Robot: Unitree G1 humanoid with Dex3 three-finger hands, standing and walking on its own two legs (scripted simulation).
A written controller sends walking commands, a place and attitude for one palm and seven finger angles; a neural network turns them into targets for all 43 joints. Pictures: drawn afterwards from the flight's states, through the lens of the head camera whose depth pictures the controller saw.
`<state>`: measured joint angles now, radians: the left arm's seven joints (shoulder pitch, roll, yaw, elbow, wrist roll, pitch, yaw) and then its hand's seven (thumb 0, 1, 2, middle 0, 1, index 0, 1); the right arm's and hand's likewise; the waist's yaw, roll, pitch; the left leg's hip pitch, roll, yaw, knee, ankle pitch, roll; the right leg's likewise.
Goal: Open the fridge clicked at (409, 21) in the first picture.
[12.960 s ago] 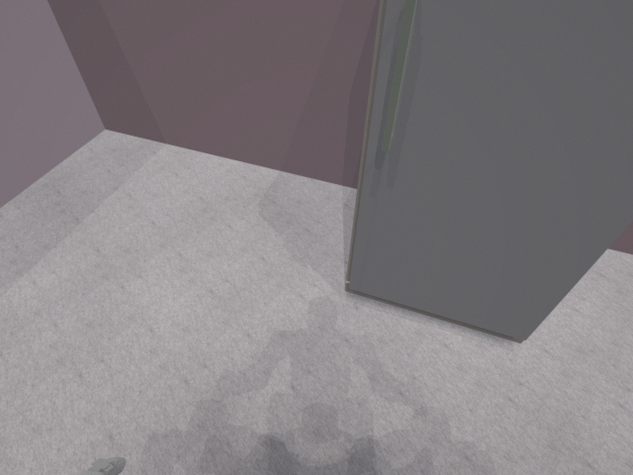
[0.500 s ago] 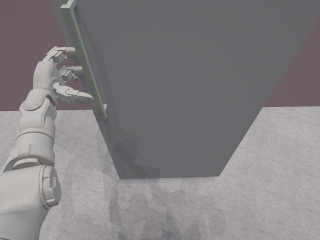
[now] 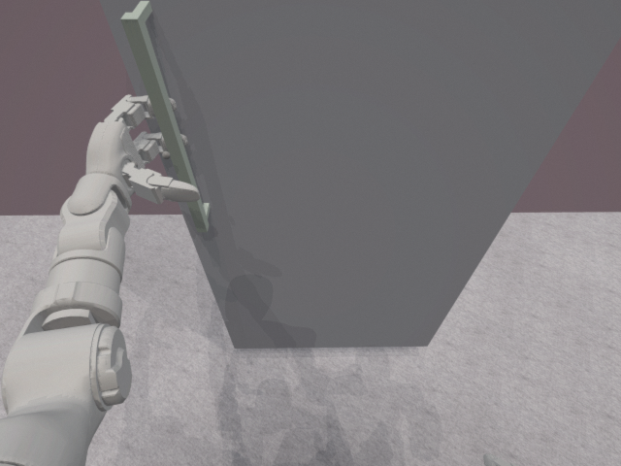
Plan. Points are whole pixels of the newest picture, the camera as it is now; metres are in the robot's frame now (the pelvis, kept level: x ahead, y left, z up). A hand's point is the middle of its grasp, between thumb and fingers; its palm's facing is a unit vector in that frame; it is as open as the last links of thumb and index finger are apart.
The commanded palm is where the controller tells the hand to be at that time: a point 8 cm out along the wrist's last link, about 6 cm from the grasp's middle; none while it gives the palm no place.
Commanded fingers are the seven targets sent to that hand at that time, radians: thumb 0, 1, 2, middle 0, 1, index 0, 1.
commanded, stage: slide the fingers in behind the handle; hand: left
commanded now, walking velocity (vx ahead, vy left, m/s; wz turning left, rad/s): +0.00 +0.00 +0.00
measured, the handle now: (179, 140) +0.51 +0.19 +0.15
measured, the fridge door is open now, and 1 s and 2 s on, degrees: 0 0 0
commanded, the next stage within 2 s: grip the handle and tug to test in 1.04 s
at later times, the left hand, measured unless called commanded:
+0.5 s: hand (189, 152) +0.46 +0.16 +0.17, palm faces +0.01 -1.00 +0.00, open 14.0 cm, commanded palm +0.43 +0.21 +0.17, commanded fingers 0.00 -0.50 0.30 -0.30 -1.20 -0.30 -1.20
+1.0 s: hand (185, 154) +0.46 +0.16 +0.16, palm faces +0.00 -1.00 +0.01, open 14.0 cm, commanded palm +0.43 +0.21 +0.17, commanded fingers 0.00 -0.50 0.30 -0.30 -1.20 -0.30 -1.20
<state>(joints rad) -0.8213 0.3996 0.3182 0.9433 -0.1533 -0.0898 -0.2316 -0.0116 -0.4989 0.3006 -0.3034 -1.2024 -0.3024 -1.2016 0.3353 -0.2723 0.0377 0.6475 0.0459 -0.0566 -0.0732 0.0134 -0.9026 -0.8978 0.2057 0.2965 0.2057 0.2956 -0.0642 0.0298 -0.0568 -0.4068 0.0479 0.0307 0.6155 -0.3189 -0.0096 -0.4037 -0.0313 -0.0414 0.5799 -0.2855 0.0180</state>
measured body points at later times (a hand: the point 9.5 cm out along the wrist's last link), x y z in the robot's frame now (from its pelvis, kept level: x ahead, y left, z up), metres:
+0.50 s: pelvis +0.00 +0.00 +0.00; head +0.03 -0.01 +0.45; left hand +0.45 +0.21 +0.17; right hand +0.08 -0.26 -0.12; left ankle -0.01 +0.12 -0.73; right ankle +0.00 -0.13 -0.73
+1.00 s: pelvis +0.01 +0.00 +0.00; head +0.04 +0.00 +0.45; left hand +0.46 +0.22 +0.16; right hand +0.07 -0.26 -0.12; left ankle -0.01 +0.12 -0.73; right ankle +0.00 -0.13 -0.73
